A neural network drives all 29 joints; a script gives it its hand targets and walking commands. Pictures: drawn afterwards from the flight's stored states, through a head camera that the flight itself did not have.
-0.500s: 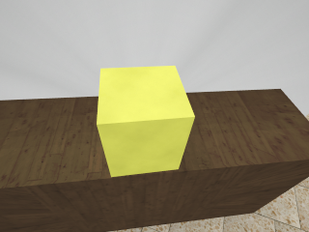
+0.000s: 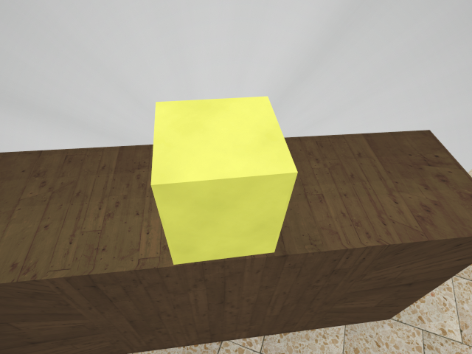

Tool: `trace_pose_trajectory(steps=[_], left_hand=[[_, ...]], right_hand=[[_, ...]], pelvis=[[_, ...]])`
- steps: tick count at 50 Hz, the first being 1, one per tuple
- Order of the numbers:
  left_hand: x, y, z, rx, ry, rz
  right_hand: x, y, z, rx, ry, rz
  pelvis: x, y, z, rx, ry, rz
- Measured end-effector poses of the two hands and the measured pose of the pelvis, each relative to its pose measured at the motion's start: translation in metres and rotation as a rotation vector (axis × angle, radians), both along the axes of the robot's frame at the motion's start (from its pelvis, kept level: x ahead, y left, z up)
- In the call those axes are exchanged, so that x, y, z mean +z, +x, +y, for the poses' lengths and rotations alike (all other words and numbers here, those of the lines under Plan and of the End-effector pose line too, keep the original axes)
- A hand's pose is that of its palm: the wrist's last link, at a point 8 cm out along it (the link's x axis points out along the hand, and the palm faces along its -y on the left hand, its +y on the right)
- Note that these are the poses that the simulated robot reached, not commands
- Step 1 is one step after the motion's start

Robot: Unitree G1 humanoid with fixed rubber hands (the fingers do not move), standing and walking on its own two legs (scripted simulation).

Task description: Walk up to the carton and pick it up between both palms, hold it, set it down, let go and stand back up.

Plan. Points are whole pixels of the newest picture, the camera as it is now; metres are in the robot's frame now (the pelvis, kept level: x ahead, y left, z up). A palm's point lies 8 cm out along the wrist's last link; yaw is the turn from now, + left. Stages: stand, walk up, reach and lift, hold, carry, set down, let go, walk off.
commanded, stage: stand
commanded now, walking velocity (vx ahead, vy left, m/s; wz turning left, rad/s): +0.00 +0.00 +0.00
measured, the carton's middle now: (219, 182) +0.43 +0.03 +0.04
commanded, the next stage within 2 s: walk up in 0.20 s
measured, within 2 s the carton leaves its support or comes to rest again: neither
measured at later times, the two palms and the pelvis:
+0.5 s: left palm out of the picture -0.05 +0.20 -0.15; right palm out of the picture -0.05 -0.22 -0.15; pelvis -0.02 -0.01 -0.01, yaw +2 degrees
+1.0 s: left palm out of the picture -0.08 +0.30 -0.16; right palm out of the picture -0.01 -0.12 -0.12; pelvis -0.03 +0.09 +0.01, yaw +4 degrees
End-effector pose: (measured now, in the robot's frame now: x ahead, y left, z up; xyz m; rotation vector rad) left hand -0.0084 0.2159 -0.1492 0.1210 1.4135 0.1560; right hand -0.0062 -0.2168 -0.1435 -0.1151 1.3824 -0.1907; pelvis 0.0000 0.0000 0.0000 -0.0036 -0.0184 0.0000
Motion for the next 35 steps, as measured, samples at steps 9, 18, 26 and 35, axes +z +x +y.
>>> trace_pose_trajectory(steps=[9, 18, 26, 35], left_hand=[[-0.002, -0.012, -0.014, 0.008, -0.030, 0.017], [0.000, -0.034, -0.016, 0.016, -0.024, 0.082], [-0.003, -0.043, -0.006, 0.057, 0.029, 0.060], [-0.004, -0.063, 0.031, 0.096, 0.050, 0.051]], right_hand=[[-0.002, -0.012, 0.007, -0.001, 0.014, 0.012], [-0.005, -0.034, 0.015, -0.006, 0.044, 0.076], [-0.012, -0.038, -0.003, 0.026, 0.014, 0.104], [0.001, 0.035, 0.006, 0.114, -0.048, -0.081]], pelvis=[[0.001, -0.005, 0.000, 0.000, -0.002, -0.015], [0.001, -0.012, -0.001, -0.002, 0.006, 0.001], [-0.007, -0.023, -0.007, 0.047, -0.007, 0.011], [-0.007, -0.027, 0.026, 0.078, -0.005, 0.037]])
